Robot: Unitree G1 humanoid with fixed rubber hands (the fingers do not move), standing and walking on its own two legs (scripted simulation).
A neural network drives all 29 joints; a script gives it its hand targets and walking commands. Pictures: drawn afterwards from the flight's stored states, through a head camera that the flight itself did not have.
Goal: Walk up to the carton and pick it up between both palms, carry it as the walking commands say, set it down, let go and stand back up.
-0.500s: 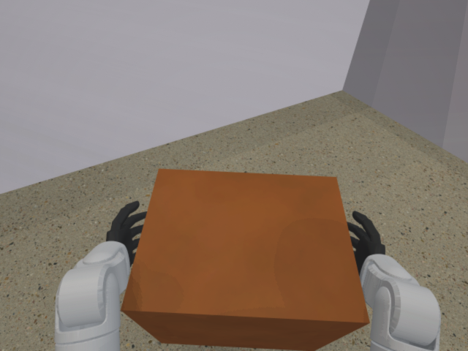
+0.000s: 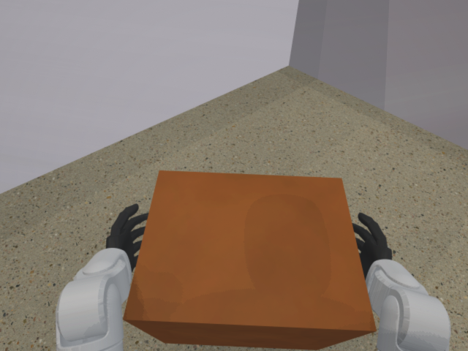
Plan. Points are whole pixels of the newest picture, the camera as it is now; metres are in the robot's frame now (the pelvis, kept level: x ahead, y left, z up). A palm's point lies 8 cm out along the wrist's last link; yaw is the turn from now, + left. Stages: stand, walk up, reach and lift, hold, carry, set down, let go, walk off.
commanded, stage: carry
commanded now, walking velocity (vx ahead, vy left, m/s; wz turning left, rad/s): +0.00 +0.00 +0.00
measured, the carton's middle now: (245, 268) +0.27 -0.01 +0.01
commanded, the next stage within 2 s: none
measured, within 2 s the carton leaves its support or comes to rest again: neither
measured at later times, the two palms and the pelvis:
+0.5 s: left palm (100, 267) +0.23 +0.19 +0.10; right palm (371, 275) +0.22 -0.18 +0.10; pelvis -0.03 +0.01 +0.01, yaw +0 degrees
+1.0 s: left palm (148, 264) +0.24 +0.13 +0.08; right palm (409, 314) +0.18 -0.23 +0.07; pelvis -0.04 +0.00 +0.00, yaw -9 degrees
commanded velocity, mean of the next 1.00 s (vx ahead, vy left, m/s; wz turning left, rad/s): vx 0.00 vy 0.00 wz -0.28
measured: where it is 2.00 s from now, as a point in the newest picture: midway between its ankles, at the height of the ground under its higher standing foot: outside the picture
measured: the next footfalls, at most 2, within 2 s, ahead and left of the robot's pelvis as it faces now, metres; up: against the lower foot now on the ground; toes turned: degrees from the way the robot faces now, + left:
left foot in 1.12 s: +0.00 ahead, +0.11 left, +0.00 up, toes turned -7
right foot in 1.46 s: -0.07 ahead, -0.14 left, +0.00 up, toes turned -34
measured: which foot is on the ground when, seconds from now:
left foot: down 0.00-0.86, up 0.88-1.00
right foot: down 0.00-1.00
